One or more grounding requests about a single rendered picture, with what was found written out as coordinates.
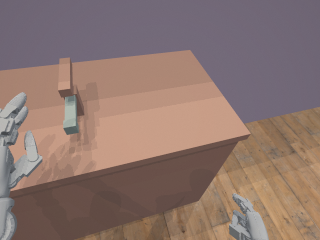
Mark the left robot forearm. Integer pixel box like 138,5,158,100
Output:
0,197,17,240

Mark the left robot hand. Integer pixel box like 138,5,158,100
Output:
0,92,43,198

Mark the right robot hand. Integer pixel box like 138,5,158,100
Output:
229,193,269,240

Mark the counter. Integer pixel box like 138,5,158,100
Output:
0,50,251,240

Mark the tap lever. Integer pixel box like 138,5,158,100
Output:
63,95,79,135

